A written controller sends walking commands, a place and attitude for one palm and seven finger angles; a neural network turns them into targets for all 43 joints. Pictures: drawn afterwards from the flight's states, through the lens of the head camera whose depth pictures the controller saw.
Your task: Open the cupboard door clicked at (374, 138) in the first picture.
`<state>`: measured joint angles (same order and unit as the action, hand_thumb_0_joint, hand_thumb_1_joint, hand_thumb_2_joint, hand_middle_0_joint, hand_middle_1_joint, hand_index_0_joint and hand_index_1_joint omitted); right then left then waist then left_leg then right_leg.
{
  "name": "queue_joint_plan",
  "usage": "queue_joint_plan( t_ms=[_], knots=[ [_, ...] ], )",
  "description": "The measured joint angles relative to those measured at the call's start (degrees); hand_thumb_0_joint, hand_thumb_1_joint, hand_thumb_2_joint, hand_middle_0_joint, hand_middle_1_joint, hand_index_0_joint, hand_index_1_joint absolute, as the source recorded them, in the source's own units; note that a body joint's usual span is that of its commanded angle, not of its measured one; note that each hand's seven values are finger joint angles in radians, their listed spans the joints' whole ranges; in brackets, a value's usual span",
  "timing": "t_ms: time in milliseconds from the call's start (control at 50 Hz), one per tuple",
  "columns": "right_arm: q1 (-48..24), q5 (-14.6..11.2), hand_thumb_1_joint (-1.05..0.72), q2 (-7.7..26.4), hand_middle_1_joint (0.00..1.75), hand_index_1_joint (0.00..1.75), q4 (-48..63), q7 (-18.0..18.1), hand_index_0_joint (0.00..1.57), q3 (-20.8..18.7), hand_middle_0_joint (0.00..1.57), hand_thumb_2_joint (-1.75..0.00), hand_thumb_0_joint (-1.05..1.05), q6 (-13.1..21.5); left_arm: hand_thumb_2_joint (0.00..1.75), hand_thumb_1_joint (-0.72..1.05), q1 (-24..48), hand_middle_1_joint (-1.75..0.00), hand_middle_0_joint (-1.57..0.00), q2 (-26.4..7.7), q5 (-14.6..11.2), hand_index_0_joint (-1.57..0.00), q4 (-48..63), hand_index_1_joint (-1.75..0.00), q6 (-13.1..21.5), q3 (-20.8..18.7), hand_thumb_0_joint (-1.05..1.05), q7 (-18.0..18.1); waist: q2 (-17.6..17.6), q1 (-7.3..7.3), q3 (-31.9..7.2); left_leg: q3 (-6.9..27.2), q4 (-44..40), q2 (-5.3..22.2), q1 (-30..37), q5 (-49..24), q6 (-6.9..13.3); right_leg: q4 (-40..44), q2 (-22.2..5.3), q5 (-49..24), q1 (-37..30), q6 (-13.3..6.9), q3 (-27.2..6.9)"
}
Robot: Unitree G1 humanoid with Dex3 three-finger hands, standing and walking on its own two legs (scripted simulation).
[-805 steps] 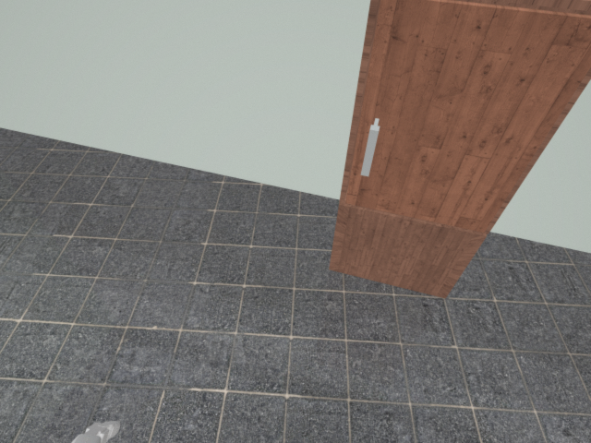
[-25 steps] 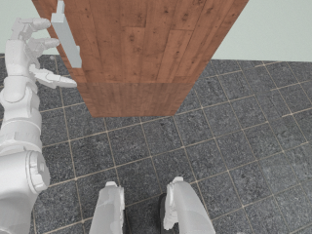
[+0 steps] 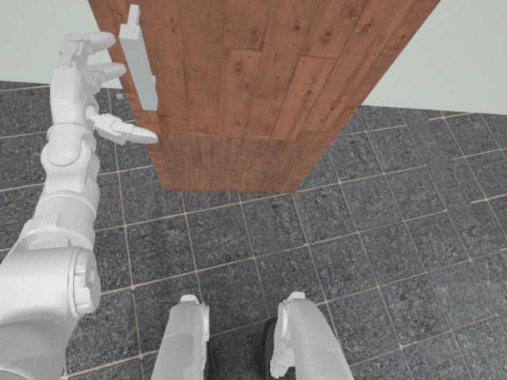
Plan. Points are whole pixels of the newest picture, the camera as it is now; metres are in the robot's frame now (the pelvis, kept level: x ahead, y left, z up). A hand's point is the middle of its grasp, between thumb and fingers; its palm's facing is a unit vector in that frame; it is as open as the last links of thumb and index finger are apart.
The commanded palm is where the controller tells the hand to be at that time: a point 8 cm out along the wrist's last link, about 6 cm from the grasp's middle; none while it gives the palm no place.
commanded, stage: slide the fingers in behind the handle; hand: left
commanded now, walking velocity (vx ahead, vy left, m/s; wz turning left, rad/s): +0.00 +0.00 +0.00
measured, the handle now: (143, 62) +0.56 +0.17 +0.04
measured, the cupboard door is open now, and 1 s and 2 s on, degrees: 0 0 0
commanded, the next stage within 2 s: move the hooked fingers beside the handle in 0.22 s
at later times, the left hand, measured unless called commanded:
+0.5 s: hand (121, 96) +0.51 +0.20 +0.03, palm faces +0.10 -0.99 -0.02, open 14.9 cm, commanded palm +0.51 +0.17 +0.03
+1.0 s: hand (112, 91) +0.52 +0.21 +0.03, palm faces +0.05 -1.00 -0.01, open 14.2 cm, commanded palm +0.51 +0.21 +0.03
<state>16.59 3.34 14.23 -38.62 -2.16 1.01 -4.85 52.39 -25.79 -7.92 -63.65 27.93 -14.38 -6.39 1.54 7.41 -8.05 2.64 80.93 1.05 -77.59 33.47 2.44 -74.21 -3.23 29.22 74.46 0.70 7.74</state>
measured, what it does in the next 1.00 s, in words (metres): stands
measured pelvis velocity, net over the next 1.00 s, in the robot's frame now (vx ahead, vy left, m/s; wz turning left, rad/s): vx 0.00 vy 0.00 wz -0.02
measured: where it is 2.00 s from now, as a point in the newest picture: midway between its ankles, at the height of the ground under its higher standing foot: (236, 373)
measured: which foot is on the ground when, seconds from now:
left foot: down 0.00-1.00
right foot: down 0.00-1.00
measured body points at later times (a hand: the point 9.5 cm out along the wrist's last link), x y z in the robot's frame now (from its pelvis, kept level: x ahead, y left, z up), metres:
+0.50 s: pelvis +0.00 -0.01 +0.00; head +0.17 +0.04 +0.41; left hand +0.50 +0.25 +0.03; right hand +0.04 -0.27 -0.12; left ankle +0.03 +0.09 -0.59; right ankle +0.05 -0.14 -0.59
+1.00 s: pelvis +0.00 +0.00 -0.01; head +0.18 +0.04 +0.40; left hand +0.51 +0.26 +0.03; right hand +0.04 -0.28 -0.11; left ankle +0.03 +0.09 -0.59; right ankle +0.05 -0.14 -0.59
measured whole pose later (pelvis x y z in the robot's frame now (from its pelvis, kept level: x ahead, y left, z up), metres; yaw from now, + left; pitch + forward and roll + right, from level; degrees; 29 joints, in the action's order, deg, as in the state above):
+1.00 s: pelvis +0.00 +0.00 -0.01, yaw -1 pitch +30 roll -6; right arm 16.4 2.5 15.2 -36.7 -1.0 2.7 -5.2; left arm 53.7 -31.1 -6.6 -66.5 28.7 -20.7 -13.7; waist 1.2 9.1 -7.8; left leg 2.1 82.2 1.9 -78.7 34.2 2.4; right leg -75.6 -2.0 29.5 76.3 0.7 6.6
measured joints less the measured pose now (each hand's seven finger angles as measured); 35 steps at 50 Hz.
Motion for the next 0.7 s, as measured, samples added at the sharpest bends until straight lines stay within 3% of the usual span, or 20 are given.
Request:
queue_joint_plan(
  t_ms=[380, 700],
  knots=[
    [-0.1, 0.5, -0.91, 0.1, 0.30, 0.30, -0.8, -0.4, 0.21, -0.2, 0.20, -0.89, 0.00, 0.0, 0.30, -0.50, 2.1, -1.20, -0.17, 0.0, 0.5, -0.13, -1.7, -1.20, 0.3, 1.5, -0.01, 1.9, 0.1, 0.01, -0.1, 0.7, 0.7, -0.6, -1.2, -0.3, -0.3, -0.8, -0.3, 0.2, 0.9, -0.2, 0.4],
    [-0.3, -0.2, -0.91, 0.8, 0.30, 0.30, 0.4, 0.4, 0.21, 0.8, 0.20, -0.89, 0.00, 0.3, 0.30, -0.50, 1.2, -1.18, -0.20, -2.8, 0.8, -0.14, -3.0, -1.20, 0.7, -2.1, -0.01, -2.6, -0.1, 1.03, 0.0, 0.3, 0.3, 0.2, -0.4, -0.1, -0.5, -0.7, 0.6, 0.1, 0.7, -0.5, -0.2]
  ],
)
